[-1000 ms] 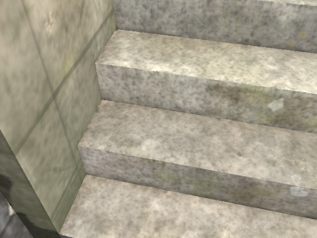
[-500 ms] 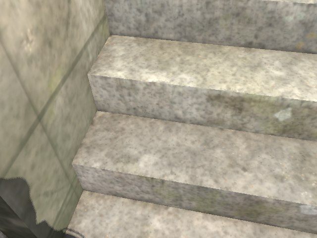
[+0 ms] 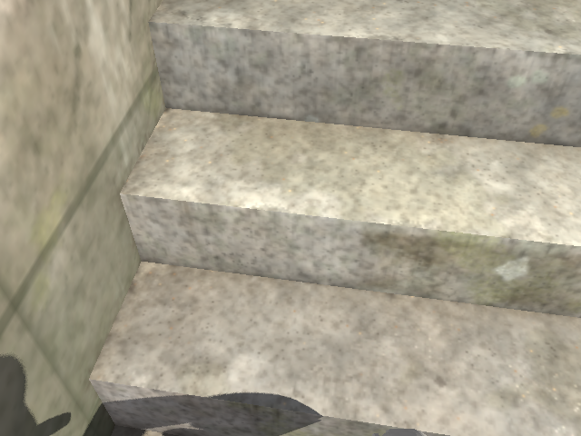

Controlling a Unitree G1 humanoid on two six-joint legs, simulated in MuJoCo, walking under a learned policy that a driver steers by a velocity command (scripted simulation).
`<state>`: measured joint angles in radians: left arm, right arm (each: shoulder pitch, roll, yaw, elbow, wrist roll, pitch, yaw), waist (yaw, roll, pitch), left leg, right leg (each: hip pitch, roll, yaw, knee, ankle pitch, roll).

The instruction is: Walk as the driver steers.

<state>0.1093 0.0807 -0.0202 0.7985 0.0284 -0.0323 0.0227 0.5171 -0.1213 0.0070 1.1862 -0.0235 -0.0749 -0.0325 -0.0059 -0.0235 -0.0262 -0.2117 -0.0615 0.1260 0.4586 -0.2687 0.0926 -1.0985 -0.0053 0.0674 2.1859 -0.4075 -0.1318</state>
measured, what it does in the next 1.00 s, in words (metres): climbs: right foot 0.19 m higher, then left foot 0.19 m higher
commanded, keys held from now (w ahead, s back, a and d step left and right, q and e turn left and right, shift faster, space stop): w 0.86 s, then w+e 0.14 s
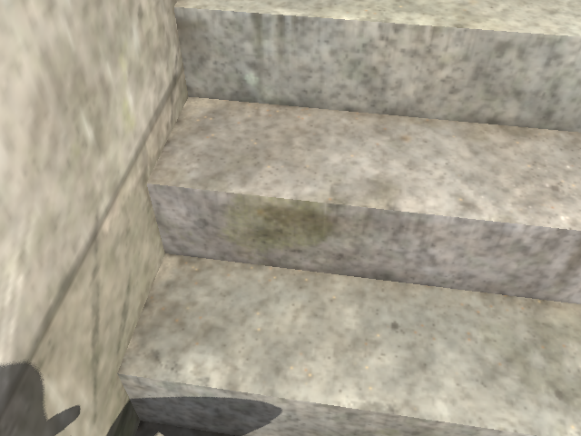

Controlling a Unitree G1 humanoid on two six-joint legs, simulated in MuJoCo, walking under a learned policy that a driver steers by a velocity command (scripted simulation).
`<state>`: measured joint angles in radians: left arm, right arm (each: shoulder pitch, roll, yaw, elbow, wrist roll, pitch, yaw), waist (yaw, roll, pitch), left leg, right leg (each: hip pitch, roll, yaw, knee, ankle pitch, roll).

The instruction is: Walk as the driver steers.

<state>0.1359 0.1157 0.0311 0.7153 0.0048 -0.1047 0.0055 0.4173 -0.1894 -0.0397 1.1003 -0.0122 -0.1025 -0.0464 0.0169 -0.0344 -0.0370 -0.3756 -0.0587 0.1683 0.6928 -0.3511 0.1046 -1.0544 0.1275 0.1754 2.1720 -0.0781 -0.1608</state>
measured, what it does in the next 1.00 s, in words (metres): climbs, turning right: right foot 0.19 m higher, then left foot 0.19 m higher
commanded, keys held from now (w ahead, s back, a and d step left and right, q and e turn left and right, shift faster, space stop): w+e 0.96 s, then w+q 0.04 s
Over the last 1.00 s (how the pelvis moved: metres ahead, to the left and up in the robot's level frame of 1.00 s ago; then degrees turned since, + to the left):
0.51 -0.03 0.36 -2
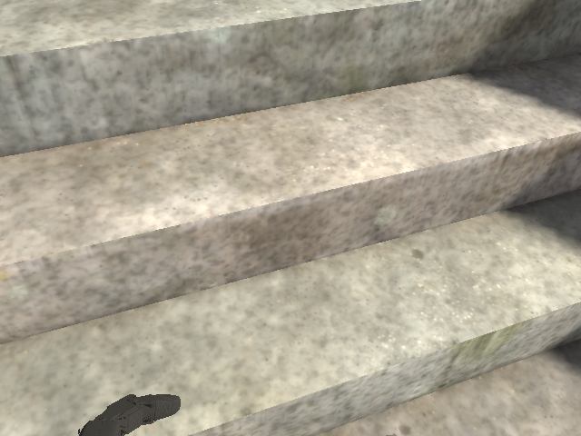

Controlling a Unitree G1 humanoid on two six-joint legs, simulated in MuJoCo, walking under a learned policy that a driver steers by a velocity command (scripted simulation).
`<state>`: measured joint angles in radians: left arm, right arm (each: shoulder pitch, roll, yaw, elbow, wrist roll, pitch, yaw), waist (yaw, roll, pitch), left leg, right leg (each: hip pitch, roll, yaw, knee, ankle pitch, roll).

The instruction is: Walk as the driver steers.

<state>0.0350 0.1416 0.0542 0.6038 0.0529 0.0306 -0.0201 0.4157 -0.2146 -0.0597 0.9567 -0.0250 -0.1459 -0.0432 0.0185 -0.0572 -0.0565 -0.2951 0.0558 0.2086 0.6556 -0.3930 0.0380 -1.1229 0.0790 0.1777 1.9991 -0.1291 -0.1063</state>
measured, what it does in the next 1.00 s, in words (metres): climbs, turning left: right foot 0.19 m higher, then left foot 0.19 m higher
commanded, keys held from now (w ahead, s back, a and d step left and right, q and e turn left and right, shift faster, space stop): w+q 1.00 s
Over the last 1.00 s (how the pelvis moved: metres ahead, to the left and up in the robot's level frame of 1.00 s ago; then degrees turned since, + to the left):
0.51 -0.11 0.39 -30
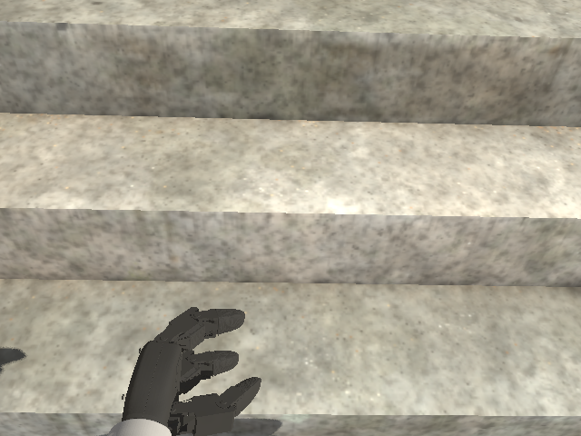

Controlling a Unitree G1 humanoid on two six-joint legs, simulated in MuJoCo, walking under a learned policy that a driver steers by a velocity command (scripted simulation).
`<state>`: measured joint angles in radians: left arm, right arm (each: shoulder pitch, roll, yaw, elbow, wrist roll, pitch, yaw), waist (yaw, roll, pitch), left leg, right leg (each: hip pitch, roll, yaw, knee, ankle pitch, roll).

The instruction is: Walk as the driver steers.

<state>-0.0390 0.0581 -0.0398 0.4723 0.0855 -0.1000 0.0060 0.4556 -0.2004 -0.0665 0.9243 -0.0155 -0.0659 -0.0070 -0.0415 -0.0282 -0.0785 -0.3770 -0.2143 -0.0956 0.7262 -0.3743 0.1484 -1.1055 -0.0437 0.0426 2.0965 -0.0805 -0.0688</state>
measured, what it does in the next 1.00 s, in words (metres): climbs, turning left: right foot 0.19 m higher, then left foot 0.19 m higher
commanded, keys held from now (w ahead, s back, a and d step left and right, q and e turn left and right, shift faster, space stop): w+q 0.50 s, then w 0.20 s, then w+e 0.30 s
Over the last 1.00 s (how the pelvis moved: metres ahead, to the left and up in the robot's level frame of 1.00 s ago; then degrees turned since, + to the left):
0.55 0.01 0.37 24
